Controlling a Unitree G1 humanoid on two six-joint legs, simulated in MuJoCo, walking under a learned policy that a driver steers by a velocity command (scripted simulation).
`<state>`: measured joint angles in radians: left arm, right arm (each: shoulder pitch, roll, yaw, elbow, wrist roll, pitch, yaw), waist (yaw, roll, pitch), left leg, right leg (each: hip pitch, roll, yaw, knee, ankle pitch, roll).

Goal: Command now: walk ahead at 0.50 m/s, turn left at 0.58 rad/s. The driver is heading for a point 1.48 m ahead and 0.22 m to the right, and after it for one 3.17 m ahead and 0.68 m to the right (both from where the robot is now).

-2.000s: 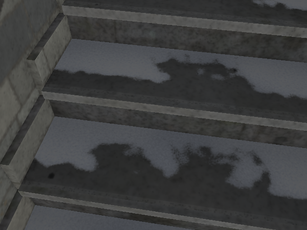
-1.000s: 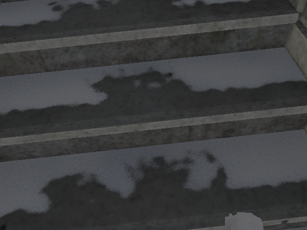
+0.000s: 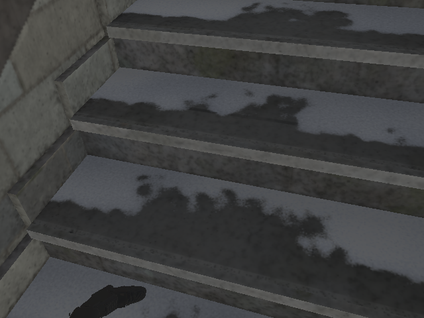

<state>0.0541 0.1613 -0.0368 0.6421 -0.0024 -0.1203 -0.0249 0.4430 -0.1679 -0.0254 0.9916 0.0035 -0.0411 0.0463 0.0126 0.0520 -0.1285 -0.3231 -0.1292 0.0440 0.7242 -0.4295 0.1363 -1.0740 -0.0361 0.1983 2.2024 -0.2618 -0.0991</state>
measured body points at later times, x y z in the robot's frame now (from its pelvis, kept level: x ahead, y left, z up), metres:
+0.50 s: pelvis +0.23 -0.08 +0.17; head +0.24 -0.10 +0.62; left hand +0.18 +0.15 +0.03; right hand +0.43 -0.28 +0.07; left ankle +0.22 +0.06 -0.35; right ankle +0.32 -0.18 -0.54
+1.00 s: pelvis +0.31 -0.03 +0.20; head +0.32 +0.00 +0.65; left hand +0.50 +0.17 +0.07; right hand +0.36 -0.28 +0.10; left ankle +0.35 +0.07 -0.54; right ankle +0.22 -0.19 -0.46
